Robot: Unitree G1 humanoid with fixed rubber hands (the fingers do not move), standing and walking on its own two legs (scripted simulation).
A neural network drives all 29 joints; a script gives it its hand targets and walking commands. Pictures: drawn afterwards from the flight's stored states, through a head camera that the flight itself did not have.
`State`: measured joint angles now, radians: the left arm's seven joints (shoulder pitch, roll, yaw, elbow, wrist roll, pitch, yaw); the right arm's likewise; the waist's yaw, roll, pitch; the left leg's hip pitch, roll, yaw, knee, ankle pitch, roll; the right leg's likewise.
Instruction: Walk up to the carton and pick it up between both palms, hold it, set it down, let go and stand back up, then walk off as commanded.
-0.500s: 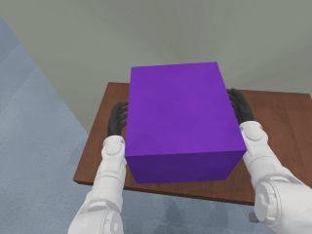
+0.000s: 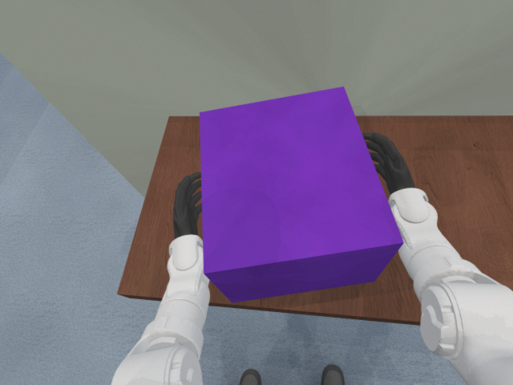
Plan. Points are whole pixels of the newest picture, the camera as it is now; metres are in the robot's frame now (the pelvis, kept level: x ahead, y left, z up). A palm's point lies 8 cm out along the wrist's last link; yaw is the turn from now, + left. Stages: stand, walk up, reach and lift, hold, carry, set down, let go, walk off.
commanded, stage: set down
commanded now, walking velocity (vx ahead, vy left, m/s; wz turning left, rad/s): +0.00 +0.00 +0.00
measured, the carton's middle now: (286, 196) +0.42 +0.05 -0.04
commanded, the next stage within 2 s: none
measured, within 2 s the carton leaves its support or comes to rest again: neither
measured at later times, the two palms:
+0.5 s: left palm (188, 228) +0.34 +0.20 -0.02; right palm (395, 183) +0.44 -0.13 -0.01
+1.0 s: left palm (189, 230) +0.34 +0.20 -0.03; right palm (396, 186) +0.44 -0.13 -0.02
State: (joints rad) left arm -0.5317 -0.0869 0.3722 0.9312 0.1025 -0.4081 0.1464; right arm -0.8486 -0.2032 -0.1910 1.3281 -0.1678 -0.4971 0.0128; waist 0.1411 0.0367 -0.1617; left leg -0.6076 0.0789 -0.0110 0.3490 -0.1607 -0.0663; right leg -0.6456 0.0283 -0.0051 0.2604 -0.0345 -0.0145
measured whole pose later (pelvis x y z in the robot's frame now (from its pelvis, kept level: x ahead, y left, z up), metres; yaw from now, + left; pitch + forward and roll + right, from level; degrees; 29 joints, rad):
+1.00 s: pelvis -0.01 +0.00 +0.00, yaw -1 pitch +26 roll +0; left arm -0.60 -0.10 0.49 1.04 0.17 -0.56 0.12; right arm -0.92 -0.21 -0.31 1.42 -0.27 -0.59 0.03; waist 0.14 0.03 -0.15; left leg -0.68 0.07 0.01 0.38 -0.16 -0.05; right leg -0.73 0.02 0.01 0.32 -0.04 -0.01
